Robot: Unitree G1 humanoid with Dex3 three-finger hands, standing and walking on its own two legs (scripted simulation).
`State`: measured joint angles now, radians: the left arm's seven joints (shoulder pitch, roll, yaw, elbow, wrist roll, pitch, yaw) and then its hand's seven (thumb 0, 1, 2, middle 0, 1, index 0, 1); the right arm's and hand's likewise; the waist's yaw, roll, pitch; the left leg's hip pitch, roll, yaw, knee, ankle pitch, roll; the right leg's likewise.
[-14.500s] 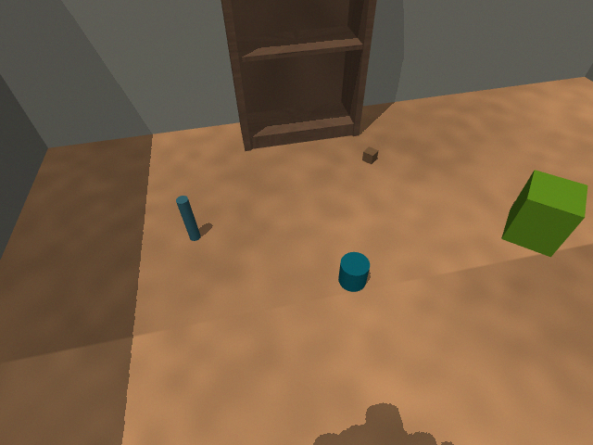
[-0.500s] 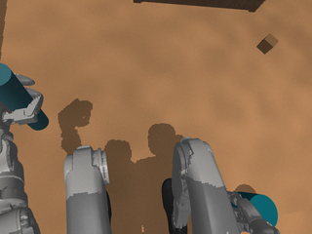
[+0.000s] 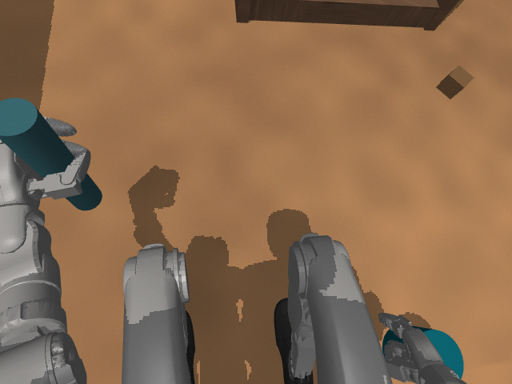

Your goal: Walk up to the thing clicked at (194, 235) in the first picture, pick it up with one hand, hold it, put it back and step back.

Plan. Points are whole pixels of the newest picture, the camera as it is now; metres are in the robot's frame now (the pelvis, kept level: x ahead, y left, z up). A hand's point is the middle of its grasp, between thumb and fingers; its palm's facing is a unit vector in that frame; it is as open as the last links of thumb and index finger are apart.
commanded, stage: settle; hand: left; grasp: from the side
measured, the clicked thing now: (59, 167) +0.44 +0.28 -0.04
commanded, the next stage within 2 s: lift in 0.38 s
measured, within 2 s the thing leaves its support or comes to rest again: neither
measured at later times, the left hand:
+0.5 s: hand (66, 150) +0.44 +0.26 +0.00, palm faces +0.19 -0.98 -0.06, open 6.5 cm
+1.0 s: hand (38, 140) +0.42 +0.25 +0.07, palm faces +0.17 -0.98 -0.06, open 6.5 cm
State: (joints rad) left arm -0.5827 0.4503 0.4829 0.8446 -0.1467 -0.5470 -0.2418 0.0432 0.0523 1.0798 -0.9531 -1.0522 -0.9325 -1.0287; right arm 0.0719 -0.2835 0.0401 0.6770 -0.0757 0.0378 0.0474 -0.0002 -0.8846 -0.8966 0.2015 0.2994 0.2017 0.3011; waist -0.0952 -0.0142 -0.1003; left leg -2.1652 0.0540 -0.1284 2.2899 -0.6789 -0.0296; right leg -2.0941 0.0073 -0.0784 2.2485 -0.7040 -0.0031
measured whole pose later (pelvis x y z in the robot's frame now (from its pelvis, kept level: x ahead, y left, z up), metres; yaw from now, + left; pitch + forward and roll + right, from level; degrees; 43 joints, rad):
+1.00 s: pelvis +0.01 +0.00 +0.08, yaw +2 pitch +33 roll -4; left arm -0.47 0.36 0.39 0.68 -0.16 -0.46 -0.21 0.04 0.05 1.08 -0.95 -1.05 -0.93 -1.03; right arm 0.13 -0.26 0.00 0.65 -0.02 0.01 0.01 0.00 -0.91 -0.90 0.20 0.30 0.20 0.30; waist -0.07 0.01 -0.18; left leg -1.96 0.06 -0.08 2.04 -0.66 -0.02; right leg -1.90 0.00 -0.05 2.02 -0.69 0.00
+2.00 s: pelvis +0.06 +0.00 +0.31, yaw +6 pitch +16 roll -2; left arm -0.13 0.22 0.16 0.38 -0.17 -0.33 -0.04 0.04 0.06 1.07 -0.95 -1.05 -0.93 -1.03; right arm 0.22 -0.22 0.00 0.65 0.02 -0.05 -0.03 0.01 -0.90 -0.90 0.20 0.30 0.20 0.30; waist -0.03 0.02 -0.11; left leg -0.96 0.05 -0.03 1.18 -0.50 -0.02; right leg -0.91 -0.01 -0.05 1.16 -0.52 0.00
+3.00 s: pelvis +0.08 +0.01 +0.36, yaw +6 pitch +8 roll -1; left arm -0.11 0.18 0.13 0.42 -0.16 -0.34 -0.02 0.04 0.06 1.07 -0.95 -1.06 -0.92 -1.03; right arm 0.23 -0.21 0.00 0.67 0.00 -0.02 -0.03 0.01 -0.92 -0.90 0.20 0.30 0.20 0.30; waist -0.02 0.01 -0.05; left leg -0.61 0.05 -0.01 0.90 -0.42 -0.02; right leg -0.57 -0.01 -0.03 0.87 -0.44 0.01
